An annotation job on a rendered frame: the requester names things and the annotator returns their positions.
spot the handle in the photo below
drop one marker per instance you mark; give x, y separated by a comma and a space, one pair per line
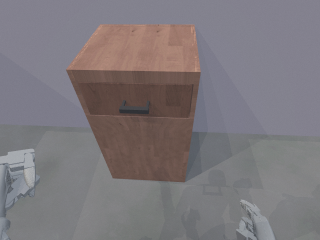
134, 109

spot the left robot hand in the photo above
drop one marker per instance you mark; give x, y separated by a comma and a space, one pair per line
21, 168

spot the robot left forearm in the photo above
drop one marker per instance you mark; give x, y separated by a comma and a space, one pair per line
4, 226

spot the cabinet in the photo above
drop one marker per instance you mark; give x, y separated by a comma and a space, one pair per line
141, 147

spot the right robot hand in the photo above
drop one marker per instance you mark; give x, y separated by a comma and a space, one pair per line
257, 229

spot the drawer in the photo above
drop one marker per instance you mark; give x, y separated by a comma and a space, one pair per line
171, 100

